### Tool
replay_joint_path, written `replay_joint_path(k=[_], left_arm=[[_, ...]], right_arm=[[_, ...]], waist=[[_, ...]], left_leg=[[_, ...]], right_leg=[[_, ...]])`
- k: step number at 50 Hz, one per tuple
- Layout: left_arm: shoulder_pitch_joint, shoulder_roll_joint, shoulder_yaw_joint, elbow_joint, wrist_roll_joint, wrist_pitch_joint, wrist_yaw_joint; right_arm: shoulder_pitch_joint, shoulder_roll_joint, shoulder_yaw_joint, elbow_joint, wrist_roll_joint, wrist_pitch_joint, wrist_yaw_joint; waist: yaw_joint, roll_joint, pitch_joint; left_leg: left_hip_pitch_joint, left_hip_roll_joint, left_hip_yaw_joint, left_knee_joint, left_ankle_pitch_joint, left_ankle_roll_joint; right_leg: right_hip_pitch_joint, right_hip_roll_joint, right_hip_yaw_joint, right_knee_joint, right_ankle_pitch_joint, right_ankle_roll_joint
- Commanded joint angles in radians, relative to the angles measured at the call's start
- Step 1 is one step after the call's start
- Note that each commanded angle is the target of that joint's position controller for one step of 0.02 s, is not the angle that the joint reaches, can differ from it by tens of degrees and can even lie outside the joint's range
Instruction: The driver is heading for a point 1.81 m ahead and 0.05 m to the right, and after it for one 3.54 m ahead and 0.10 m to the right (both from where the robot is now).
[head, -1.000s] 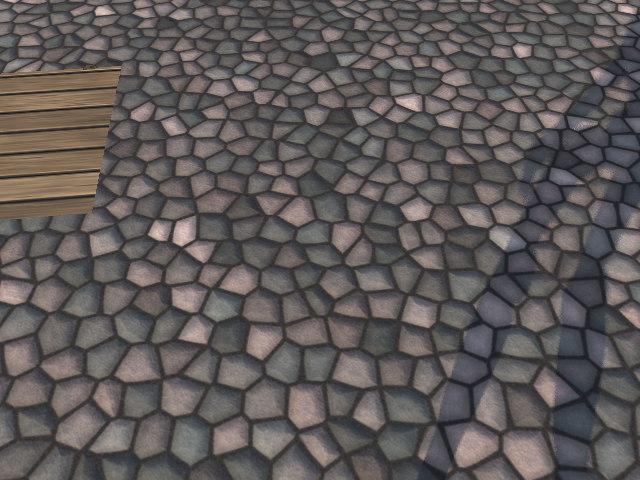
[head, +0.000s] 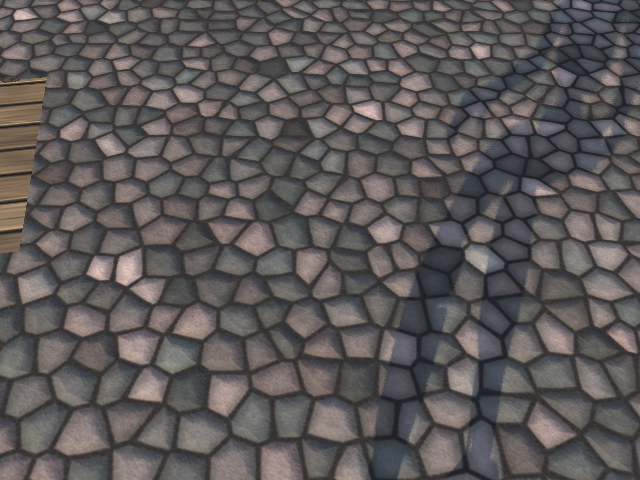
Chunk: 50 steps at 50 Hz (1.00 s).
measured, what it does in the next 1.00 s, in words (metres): goes down: right foot 0.11 m lower, then left foot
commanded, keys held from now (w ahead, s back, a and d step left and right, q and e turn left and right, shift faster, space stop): e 0.26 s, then no key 0.04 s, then w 0.30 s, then w+q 0.40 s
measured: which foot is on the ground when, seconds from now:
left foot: down 0.00-0.28, up 0.30-0.96, down 0.98-1.00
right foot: up 0.00-0.26, down 0.28-0.98, up 1.00-1.00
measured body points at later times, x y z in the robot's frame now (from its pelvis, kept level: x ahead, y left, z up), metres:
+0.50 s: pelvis +0.05 -0.06 -0.05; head +0.06 -0.08 +0.40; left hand +0.19 +0.17 -0.17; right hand +0.10 -0.34 -0.17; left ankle +0.14 +0.09 -0.62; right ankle +0.09 -0.13 -0.78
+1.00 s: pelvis +0.25 +0.03 -0.06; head +0.25 +0.05 +0.39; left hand +0.30 +0.31 -0.20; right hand +0.37 -0.26 -0.14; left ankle +0.31 +0.13 -0.78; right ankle +0.09 -0.13 -0.76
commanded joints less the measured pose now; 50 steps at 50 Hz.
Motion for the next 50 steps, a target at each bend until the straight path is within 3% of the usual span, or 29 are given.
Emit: replay_joint_path(k=[1, 2, 3, 5, 6, 7, 8, 9, 10, 12, 13, 14, 15, 16, 17, 18, 19, 20, 21, 22, 23, 24, 27, 35, 42, 46, 48, 49, 50], left_arm=[[0.218, 0.070, -0.005, 0.028, 0.027, -0.024, -0.026], [0.235, 0.067, -0.012, 0.030, 0.011, -0.025, -0.041], [0.157, 0.065, -0.023, -0.005, 0.001, -0.029, -0.057], [-0.112, 0.020, -0.057, -0.093, 0.006, -0.029, -0.092], [-0.230, -0.025, -0.075, -0.130, 0.013, -0.029, -0.108], [-0.311, -0.062, -0.086, -0.157, 0.022, -0.025, -0.121], [-0.373, 0.039, -0.014, -0.206, -0.182, -0.011, -0.123], [-0.254, 0.047, -0.013, -0.183, -0.206, -0.003, -0.126], [-0.140, 0.065, 0.005, -0.148, -0.187, 0.009, -0.123], [0.007, 0.057, 0.032, -0.079, -0.162, 0.038, -0.094], [0.088, 0.045, 0.042, -0.041, -0.148, 0.044, -0.082], [0.231, 0.062, 0.062, 0.015, -0.134, 0.042, -0.069], [0.306, 0.118, 0.072, 0.036, -0.099, 0.021, -0.061], [0.225, 0.150, 0.050, -0.005, -0.084, 0.010, -0.057], [0.170, 0.144, 0.052, -0.018, -0.097, 0.015, -0.065], [0.163, 0.144, 0.054, 0.007, -0.117, 0.022, -0.075], [0.173, 0.199, 0.076, 0.060, -0.126, 0.029, -0.070], [0.124, 0.112, 0.048, 0.031, -0.129, 0.026, -0.064], [0.100, 0.090, 0.033, 0.046, -0.114, 0.014, -0.053], [0.059, 0.098, 0.023, 0.042, -0.093, 0.004, -0.039], [0.047, 0.109, 0.028, 0.049, -0.082, -0.007, -0.027], [0.068, 0.121, 0.030, 0.069, -0.082, -0.013, -0.015], [0.147, 0.120, 0.031, 0.125, -0.090, -0.026, -0.002], [0.223, 0.111, 0.034, 0.200, -0.100, -0.049, -0.002], [0.224, 0.142, 0.052, 0.220, -0.107, -0.052, 0.005], [0.193, 0.152, 0.064, 0.221, -0.123, -0.046, -0.010], [0.187, 0.130, 0.059, 0.221, -0.117, -0.035, -0.016], [0.209, 0.072, 0.042, 0.216, -0.088, -0.036, -0.020], [0.220, -0.014, 0.011, 0.166, -0.036, -0.057, -0.029]], right_arm=[[-0.385, -0.071, -0.005, -0.138, -0.010, -0.057, 0.024], [-0.365, -0.068, 0.000, -0.133, 0.003, -0.082, 0.008], [-0.296, -0.091, -0.006, -0.103, 0.016, -0.107, -0.018], [-0.014, -0.133, -0.021, -0.013, 0.044, -0.126, -0.088], [0.148, -0.128, -0.019, 0.045, 0.053, -0.118, -0.111], [0.282, -0.120, -0.014, 0.107, 0.046, -0.103, -0.115], [0.205, -0.219, -0.079, 0.087, 0.139, -0.039, -0.109], [0.119, -0.275, -0.094, 0.063, 0.135, -0.016, -0.099], [0.025, -0.260, -0.101, 0.036, 0.124, -0.014, -0.092], [-0.066, -0.147, -0.086, 0.015, 0.122, -0.016, -0.076], [-0.068, -0.103, -0.082, 0.023, 0.116, -0.020, -0.073], [-0.065, -0.074, -0.082, 0.035, 0.108, -0.021, -0.071], [-0.052, -0.022, -0.075, -0.002, 0.080, -0.024, -0.068], [0.063, -0.016, -0.059, -0.039, 0.063, -0.025, -0.054], [0.109, -0.086, -0.071, -0.024, 0.068, -0.021, -0.051], [0.143, -0.114, -0.077, -0.011, 0.074, -0.015, -0.055], [0.100, -0.092, -0.065, -0.037, 0.087, -0.006, -0.062], [0.012, -0.159, -0.086, -0.043, 0.097, 0.012, -0.079], [-0.010, -0.172, -0.093, -0.041, 0.095, 0.027, -0.087], [-0.002, -0.165, -0.093, -0.034, 0.075, 0.037, -0.090], [-0.010, -0.155, -0.095, -0.029, 0.055, 0.033, -0.089], [-0.004, -0.131, -0.094, -0.019, 0.050, 0.028, -0.088], [-0.024, -0.079, -0.085, -0.010, 0.057, 0.015, -0.078], [-0.051, -0.085, -0.097, 0.013, 0.082, 0.002, -0.055], [-0.144, -0.072, -0.080, -0.021, 0.096, -0.008, -0.017], [-0.121, -0.093, -0.076, -0.034, 0.092, -0.009, 0.008], [0.033, -0.126, -0.095, 0.016, 0.091, -0.002, 0.010], [0.183, -0.191, -0.128, 0.060, 0.101, -0.001, 0.003], [0.268, -0.318, -0.143, 0.059, 0.107, 0.005, -0.003]], waist=[[0.212, 0.053, -0.047], [0.209, 0.047, -0.051], [0.158, 0.027, -0.026], [-0.050, 0.049, -0.005], [-0.149, 0.098, 0.018], [-0.198, 0.138, 0.045], [-0.132, 0.064, 0.025], [-0.046, 0.113, -0.019], [0.022, 0.152, -0.030], [0.088, 0.131, 0.013], [0.118, 0.094, 0.023], [0.182, 0.012, 0.005], [0.189, -0.137, -0.019], [0.089, -0.156, -0.109], [0.082, -0.106, -0.191], [0.057, -0.072, -0.196], [0.044, -0.160, -0.186], [0.061, -0.104, -0.081], [0.041, -0.109, -0.036], [0.016, -0.078, 0.016], [0.018, -0.075, 0.019], [0.021, -0.062, 0.001], [0.044, -0.066, 0.009], [0.076, -0.099, 0.065], [0.123, -0.117, 0.114], [0.110, -0.118, 0.121], [0.035, -0.054, 0.074], [-0.017, 0.066, -0.004], [0.013, 0.410, -0.061]], left_leg=[[-0.260, 0.125, -0.255, -0.510, 0.098, 0.104], [-0.234, 0.114, -0.206, -0.521, 0.187, 0.089], [-0.099, 0.131, -0.200, -0.529, 0.238, 0.077], [0.362, 0.172, -0.212, -0.454, 0.148, 0.054], [0.507, 0.198, -0.232, -0.430, 0.096, 0.058], [0.549, 0.232, -0.265, -0.461, 0.034, 0.072], [0.313, 0.170, -0.200, -0.461, 0.221, 0.065], [0.222, 0.196, -0.143, -0.483, 0.225, 0.067], [0.163, 0.213, -0.095, -0.464, 0.210, 0.067], [0.073, 0.188, 0.007, -0.350, 0.188, 0.018], [0.051, 0.155, 0.039, -0.236, 0.191, -0.004], [-0.021, 0.055, 0.090, 0.062, 0.130, -0.038], [-0.300, -0.029, 0.079, 0.465, -0.130, -0.072], [-0.436, 0.007, -0.094, 0.643, -0.051, -0.070], [-0.459, 0.021, -0.148, 0.709, 0.053, -0.067], [-0.497, 0.038, -0.159, 0.711, 0.138, -0.060], [-0.590, 0.067, -0.171, 0.636, 0.233, -0.046], [-0.621, 0.070, -0.180, 0.597, 0.314, -0.054], [-0.617, 0.072, -0.202, 0.553, 0.378, -0.058], [-0.576, 0.073, -0.209, 0.434, 0.462, -0.092], [-0.547, 0.070, -0.208, 0.366, 0.515, -0.109], [-0.510, 0.069, -0.202, 0.317, 0.549, -0.117], [-0.489, 0.062, -0.197, 0.199, 0.624, -0.125], [-0.414, 0.032, -0.205, -0.079, 0.753, -0.112], [-0.240, 0.014, -0.134, -0.346, 0.626, -0.084], [-0.034, 0.012, -0.064, -0.459, 0.435, -0.010], [0.195, -0.051, 0.002, -0.515, 0.361, 0.037], [0.427, -0.046, -0.072, -0.526, 0.370, 0.069], [0.645, 0.169, -0.494, -0.573, 0.482, 0.171]], right_leg=[[0.149, -0.068, -0.154, 0.371, 0.273, 0.025], [0.185, -0.099, -0.184, 0.377, 0.244, 0.050], [0.097, -0.162, -0.171, 0.253, 0.226, 0.060], [-0.199, -0.271, -0.185, -0.213, 0.303, 0.079], [-0.269, -0.285, -0.211, -0.429, 0.332, 0.073], [-0.256, -0.288, -0.235, -0.598, 0.339, 0.050], [0.128, -0.182, -0.167, -0.615, 0.218, 0.066], [0.289, -0.156, -0.220, -0.611, 0.302, 0.047], [0.395, -0.156, -0.237, -0.598, 0.373, 0.029], [0.571, -0.150, -0.276, -0.724, 0.489, -0.001], [0.678, -0.159, -0.273, -0.796, 0.468, -0.037], [0.845, -0.185, -0.231, -0.858, 0.466, -0.107], [1.048, -0.297, -0.112, -0.722, 0.822, -0.156], [1.067, -0.448, 0.024, -0.605, 0.932, -0.239], [1.001, -0.493, 0.084, -0.646, 0.678, -0.274], [0.935, -0.494, 0.131, -0.716, 0.245, -0.273], [0.862, -0.569, 0.373, -0.900, -0.494, -0.299], [0.783, -0.537, 0.421, -0.974, -0.691, -0.258], [0.716, -0.531, 0.442, -0.989, -0.738, -0.229], [0.627, -0.476, 0.365, -0.980, -0.667, -0.200], [0.601, -0.447, 0.313, -0.970, -0.589, -0.191], [0.596, -0.420, 0.265, -0.965, -0.529, -0.178], [0.603, -0.403, 0.210, -0.973, -0.437, -0.190], [0.675, -0.431, 0.095, -1.042, -0.358, -0.190], [0.738, -0.475, -0.080, -1.071, -0.270, -0.175], [0.703, -0.497, -0.153, -1.001, -0.300, -0.146], [0.640, -0.441, -0.227, -0.811, -0.224, -0.104], [0.531, -0.369, -0.328, -0.496, -0.075, -0.055], [0.192, -0.245, -0.356, -0.031, -0.398, 0.025]])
